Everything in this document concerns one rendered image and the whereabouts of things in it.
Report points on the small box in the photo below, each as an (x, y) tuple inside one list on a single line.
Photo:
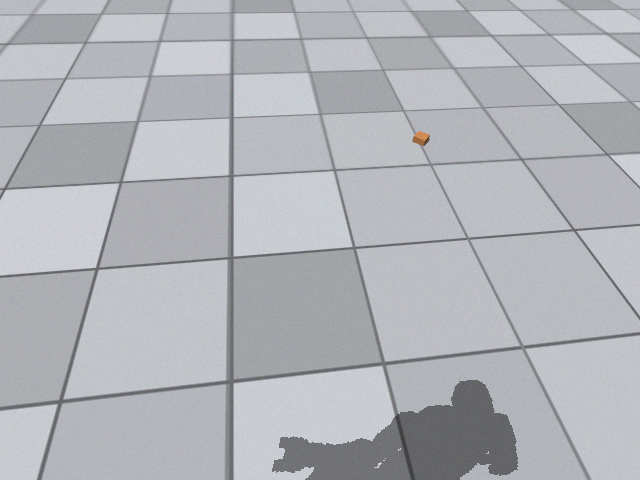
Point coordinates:
[(421, 138)]

